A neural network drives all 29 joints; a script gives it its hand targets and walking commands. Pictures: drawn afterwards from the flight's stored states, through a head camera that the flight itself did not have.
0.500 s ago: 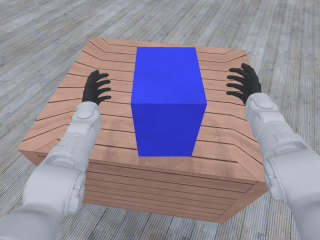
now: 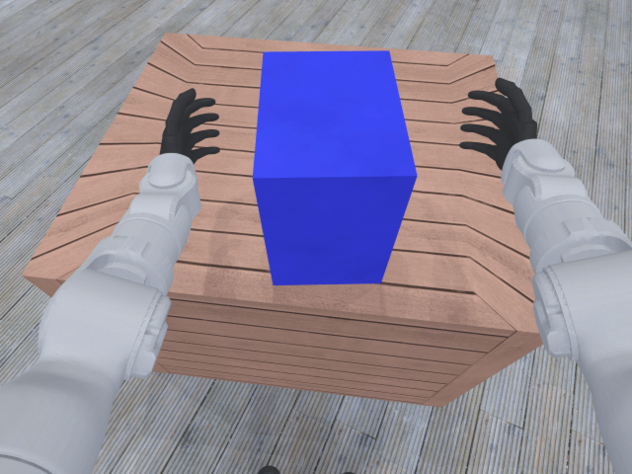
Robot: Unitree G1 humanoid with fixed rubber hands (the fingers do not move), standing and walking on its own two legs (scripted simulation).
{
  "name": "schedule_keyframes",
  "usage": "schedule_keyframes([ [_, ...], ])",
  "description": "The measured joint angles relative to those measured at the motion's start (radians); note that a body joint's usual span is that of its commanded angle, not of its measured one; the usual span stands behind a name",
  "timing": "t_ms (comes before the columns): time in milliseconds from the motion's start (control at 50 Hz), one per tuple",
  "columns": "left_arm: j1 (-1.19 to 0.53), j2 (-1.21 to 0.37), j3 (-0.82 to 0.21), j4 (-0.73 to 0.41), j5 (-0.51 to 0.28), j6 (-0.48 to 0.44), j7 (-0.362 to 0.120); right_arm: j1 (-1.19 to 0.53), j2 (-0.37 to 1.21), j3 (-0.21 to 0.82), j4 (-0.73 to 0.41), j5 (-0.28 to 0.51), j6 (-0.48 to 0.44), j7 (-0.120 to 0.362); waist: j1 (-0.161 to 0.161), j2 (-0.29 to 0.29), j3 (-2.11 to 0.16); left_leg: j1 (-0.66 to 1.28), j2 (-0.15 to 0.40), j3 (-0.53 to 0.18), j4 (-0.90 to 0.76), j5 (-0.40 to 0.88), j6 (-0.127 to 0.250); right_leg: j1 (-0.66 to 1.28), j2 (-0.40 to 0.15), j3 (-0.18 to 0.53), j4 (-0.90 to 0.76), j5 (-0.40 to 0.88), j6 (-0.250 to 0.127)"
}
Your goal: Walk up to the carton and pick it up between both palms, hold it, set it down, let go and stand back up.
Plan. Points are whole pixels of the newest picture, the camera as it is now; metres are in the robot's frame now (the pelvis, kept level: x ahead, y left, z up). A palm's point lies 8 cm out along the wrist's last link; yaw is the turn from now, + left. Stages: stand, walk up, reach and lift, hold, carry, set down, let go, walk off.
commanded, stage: reach and lift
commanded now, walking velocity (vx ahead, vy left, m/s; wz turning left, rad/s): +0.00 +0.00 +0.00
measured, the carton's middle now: (326, 176) +0.54 +0.02 +0.01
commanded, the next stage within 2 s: none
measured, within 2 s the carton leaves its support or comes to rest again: neither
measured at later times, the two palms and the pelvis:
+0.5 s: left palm (208, 184) +0.48 +0.19 +0.04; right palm (454, 177) +0.52 -0.16 +0.05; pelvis +0.02 +0.00 -0.01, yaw +0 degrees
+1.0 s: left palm (225, 184) +0.49 +0.17 +0.03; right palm (423, 179) +0.52 -0.12 +0.03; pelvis +0.04 +0.01 +0.01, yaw +0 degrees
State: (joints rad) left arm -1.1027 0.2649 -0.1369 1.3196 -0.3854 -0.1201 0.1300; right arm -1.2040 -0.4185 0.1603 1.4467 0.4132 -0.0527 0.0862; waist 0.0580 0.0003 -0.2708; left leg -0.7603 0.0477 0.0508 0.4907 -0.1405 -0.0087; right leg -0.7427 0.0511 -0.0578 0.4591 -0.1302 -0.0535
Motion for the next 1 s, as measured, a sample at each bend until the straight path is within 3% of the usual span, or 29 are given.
schedule_keyframes([
  [100, -0.009, -0.014, -0.002, 0.025, -0.005, -0.046, 0.003, -0.014, 0.015, -0.022, 0.013, -0.026, -0.028, 0.003, 0.004, 0.005, -0.011, -0.053, -0.003, 0.004, 0.002, 0.005, 0.002, -0.058, -0.003, 0.003, 0.010, 0.001, 0.001],
  [240, -0.008, -0.034, 0.071, 0.080, 0.043, -0.131, -0.017, 0.011, 0.056, -0.072, -0.019, -0.098, -0.091, -0.029, 0.007, 0.001, -0.032, -0.115, -0.004, 0.014, -0.018, 0.017, 0.005, -0.128, -0.003, 0.014, 0.001, 0.013, 0.003],
  [520, 0.070, -0.092, 0.273, 0.025, 0.232, -0.249, -0.038, 0.125, 0.149, -0.203, -0.136, -0.263, -0.205, -0.093, 0.001, 0.000, -0.076, -0.168, -0.019, 0.018, -0.103, 0.054, 0.010, -0.192, -0.014, 0.018, -0.057, 0.034, 0.006],
  [720, 0.107, -0.149, 0.397, -0.048, 0.377, -0.248, -0.018, 0.151, 0.197, -0.303, -0.185, -0.398, -0.223, -0.107, 0.018, -0.001, -0.062, -0.125, -0.021, 0.029, -0.182, 0.079, 0.014, -0.147, -0.012, 0.032, -0.150, 0.072, 0.013],
  [900, 0.140, -0.211, 0.495, -0.113, 0.499, -0.239, -0.001, 0.167, 0.269, -0.404, -0.201, -0.502, -0.233, -0.121, 0.007, 0.004, -0.022, -0.073, -0.022, 0.021, -0.205, 0.080, 0.012, -0.078, -0.011, 0.025, -0.201, 0.083, 0.013],
  [1000, 0.166, -0.251, 0.548, -0.193, 0.588, -0.211, 0.008, 0.198, 0.314, -0.508, -0.258, -0.607, -0.224, -0.133, -0.006, 0.003, -0.022, -0.053, -0.023, 0.017, -0.222, 0.084, 0.012, -0.053, -0.011, 0.022, -0.228, 0.092, 0.012],
])
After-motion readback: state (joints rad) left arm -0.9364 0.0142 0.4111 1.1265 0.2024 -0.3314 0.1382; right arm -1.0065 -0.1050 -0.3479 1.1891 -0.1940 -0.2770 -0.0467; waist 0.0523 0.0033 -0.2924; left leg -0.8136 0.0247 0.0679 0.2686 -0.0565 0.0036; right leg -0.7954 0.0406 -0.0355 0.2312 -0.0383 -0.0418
